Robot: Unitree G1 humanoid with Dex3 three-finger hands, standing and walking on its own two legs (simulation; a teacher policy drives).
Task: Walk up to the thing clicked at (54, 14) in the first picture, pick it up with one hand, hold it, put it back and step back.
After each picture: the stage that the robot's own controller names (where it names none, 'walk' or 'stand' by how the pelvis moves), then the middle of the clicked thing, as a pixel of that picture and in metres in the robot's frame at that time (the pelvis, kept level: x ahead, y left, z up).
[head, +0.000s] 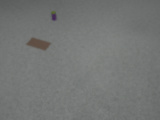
stand; (53, 15) +1.90 +0.37 -0.72
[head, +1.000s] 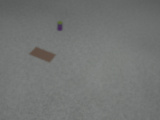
walk; (59, 26) +1.77 +0.20 -0.71
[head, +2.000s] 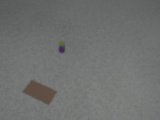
walk; (62, 47) +1.20 +0.15 -0.72
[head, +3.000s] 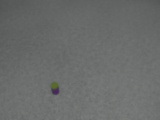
walk; (55, 88) +0.73 +0.21 -0.70
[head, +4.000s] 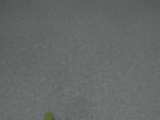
walk; (49, 119) +0.40 +0.24 -0.69
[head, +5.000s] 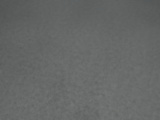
stand; out of the picture +0.38 +0.28 -0.72
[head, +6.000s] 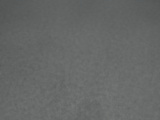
stand; out of the picture +0.36 +0.28 -0.72
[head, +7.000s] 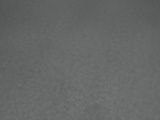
stand; out of the picture +0.36 +0.30 -0.73
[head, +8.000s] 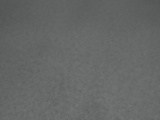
stand; out of the picture +0.34 +0.30 -0.73
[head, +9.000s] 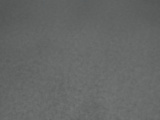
stand; out of the picture +0.34 +0.30 -0.73
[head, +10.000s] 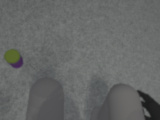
go down; (14, 59) +0.42 +0.32 -0.36
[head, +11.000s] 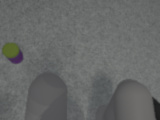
go down; (13, 53) +0.43 +0.32 -0.30
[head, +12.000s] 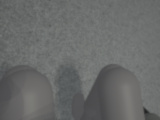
close in; out of the picture +0.40 +0.34 -0.23
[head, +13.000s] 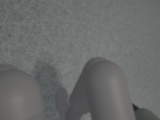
close in; out of the picture +0.40 +0.36 -0.22
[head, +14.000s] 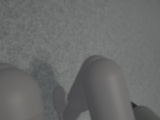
close in; out of the picture +0.40 +0.35 -0.21
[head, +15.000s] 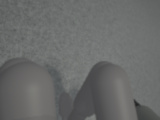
go down; out of the picture +0.40 +0.35 -0.22
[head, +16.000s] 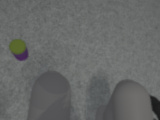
go down; (19, 50) +0.44 +0.31 -0.30
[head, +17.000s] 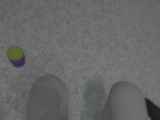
go down; (16, 57) +0.44 +0.30 -0.29
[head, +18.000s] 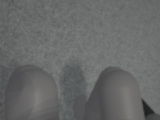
go down; out of the picture +0.41 +0.34 -0.24
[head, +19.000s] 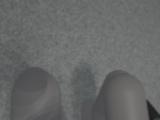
go down; out of the picture +0.42 +0.33 -0.24
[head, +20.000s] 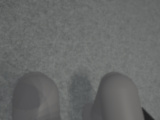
close; out of the picture +0.42 +0.32 -0.25
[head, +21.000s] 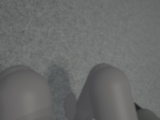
stand; out of the picture +0.40 +0.38 -0.22
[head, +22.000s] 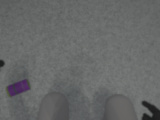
lift; (18, 87) +0.36 +0.36 -0.46
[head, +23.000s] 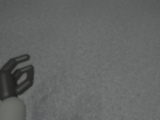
hold; out of the picture +0.26 +0.33 -0.69
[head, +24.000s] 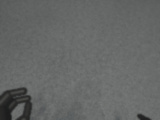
hold; out of the picture +0.24 +0.31 -0.64
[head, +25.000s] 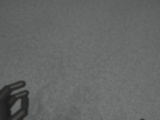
stand; out of the picture +0.20 +0.29 -0.65
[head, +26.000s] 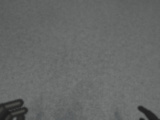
stand; out of the picture +0.15 +0.27 -0.62
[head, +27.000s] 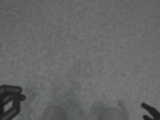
hold; out of the picture +0.13 +0.26 -0.53
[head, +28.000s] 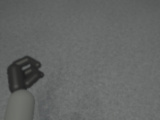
crouch; out of the picture +0.07 +0.24 -0.69
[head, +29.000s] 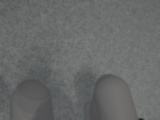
lower; out of the picture +0.09 +0.23 -0.34
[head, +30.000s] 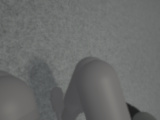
lower; out of the picture +0.08 +0.21 -0.25
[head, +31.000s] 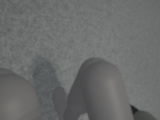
lower; out of the picture +0.08 +0.21 -0.25
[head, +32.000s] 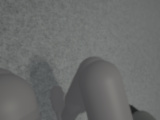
lower; out of the picture +0.09 +0.22 -0.25
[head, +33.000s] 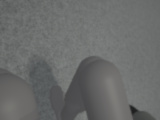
lower; out of the picture +0.10 +0.22 -0.25
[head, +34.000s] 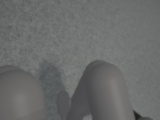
stand; out of the picture +0.10 +0.22 -0.25
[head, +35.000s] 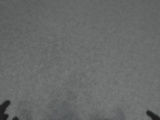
stand; out of the picture +0.08 +0.23 -0.60
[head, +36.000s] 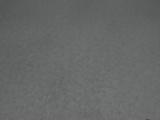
stand; out of the picture +0.06 +0.24 -0.69
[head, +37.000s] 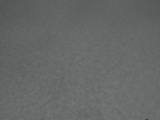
stand; out of the picture +0.06 +0.23 -0.69
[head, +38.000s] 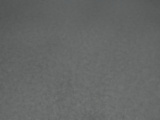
stand; out of the picture +0.07 +0.22 -0.74
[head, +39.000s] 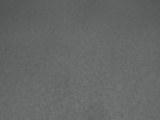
stand; out of the picture +0.06 +0.23 -0.75
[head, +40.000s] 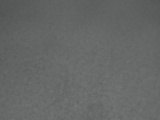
stand; out of the picture +0.04 +0.24 -0.75
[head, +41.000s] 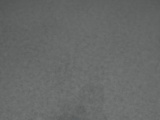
walk; out of the picture +0.07 +0.22 -0.74
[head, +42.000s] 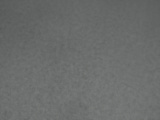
walk; out of the picture +0.24 +0.20 -0.73
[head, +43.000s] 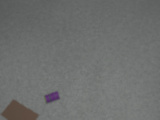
walk; (52, 97) +0.54 +0.29 -0.72
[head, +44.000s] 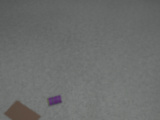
stand; (54, 100) +0.63 +0.23 -0.74
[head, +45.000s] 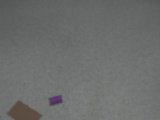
stand; (55, 100) +0.65 +0.23 -0.75
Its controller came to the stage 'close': yes
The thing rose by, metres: 0.01
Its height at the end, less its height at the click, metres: -0.02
